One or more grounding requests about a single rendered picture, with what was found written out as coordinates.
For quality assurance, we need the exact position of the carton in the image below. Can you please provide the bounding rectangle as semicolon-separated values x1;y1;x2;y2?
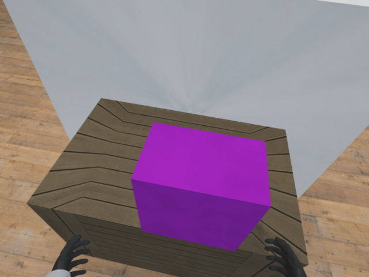
131;122;271;251

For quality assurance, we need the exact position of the right robot hand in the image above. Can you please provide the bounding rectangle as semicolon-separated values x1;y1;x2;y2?
265;237;307;277

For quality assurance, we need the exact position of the pedestal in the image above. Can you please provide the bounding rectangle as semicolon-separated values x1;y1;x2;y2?
27;98;309;277

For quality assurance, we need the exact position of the left robot hand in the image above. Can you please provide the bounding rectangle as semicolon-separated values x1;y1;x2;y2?
52;234;90;277

